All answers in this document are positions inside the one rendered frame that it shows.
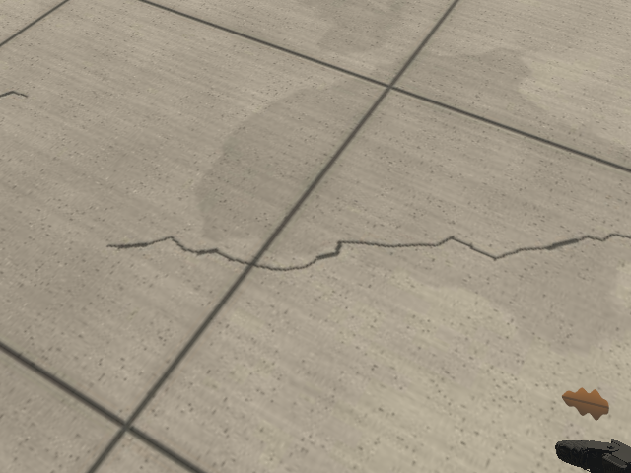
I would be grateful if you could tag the robot right hand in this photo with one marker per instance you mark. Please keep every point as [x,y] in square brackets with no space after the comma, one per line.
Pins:
[599,457]

